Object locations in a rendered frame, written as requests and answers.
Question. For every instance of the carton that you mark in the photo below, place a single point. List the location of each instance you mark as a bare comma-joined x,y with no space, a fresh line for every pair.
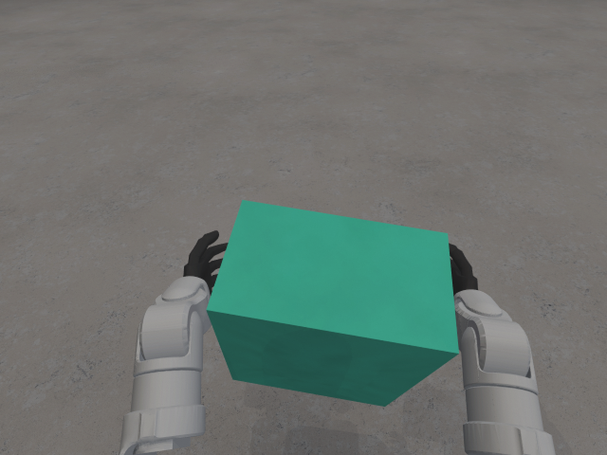
332,305

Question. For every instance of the right robot hand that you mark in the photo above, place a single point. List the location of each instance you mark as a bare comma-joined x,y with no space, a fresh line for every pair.
461,271

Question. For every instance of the left robot forearm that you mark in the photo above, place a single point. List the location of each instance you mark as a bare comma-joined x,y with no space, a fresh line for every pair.
166,408

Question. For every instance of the right robot forearm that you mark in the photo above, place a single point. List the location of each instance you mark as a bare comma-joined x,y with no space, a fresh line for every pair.
504,416

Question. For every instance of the left robot hand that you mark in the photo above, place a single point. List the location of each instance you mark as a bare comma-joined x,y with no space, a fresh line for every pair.
199,264

